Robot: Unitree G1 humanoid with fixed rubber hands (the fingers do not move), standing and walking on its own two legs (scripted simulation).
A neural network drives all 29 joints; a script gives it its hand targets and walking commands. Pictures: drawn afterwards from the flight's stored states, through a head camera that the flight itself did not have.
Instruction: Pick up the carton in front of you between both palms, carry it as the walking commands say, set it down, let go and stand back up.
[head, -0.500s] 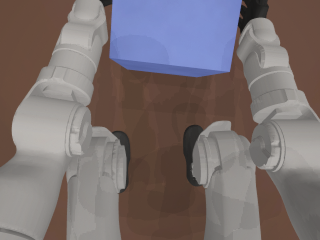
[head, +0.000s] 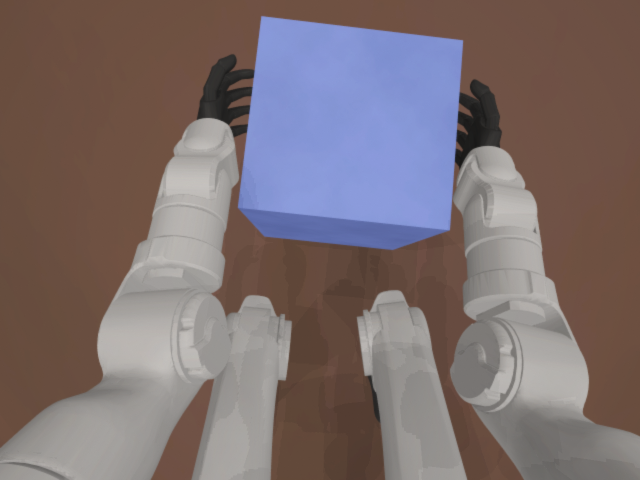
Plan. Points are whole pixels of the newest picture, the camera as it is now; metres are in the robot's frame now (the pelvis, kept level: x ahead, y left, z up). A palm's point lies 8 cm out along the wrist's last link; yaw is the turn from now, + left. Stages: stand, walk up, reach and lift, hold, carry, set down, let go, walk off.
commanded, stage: reach and lift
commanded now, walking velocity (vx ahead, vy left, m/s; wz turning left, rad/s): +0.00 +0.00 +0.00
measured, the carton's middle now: (342, 159) +0.50 -0.03 -0.14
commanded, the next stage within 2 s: none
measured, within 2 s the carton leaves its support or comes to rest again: neither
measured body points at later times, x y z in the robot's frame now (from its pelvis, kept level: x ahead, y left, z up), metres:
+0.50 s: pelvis +0.04 +0.00 +0.12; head +0.22 +0.00 +0.53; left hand +0.49 +0.13 +0.07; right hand +0.47 -0.18 +0.07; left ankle +0.12 +0.13 -0.42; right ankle +0.12 -0.14 -0.42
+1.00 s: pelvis +0.09 +0.00 +0.26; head +0.16 -0.01 +0.71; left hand +0.44 +0.14 +0.23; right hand +0.43 -0.17 +0.23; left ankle +0.12 +0.13 -0.42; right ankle +0.12 -0.14 -0.42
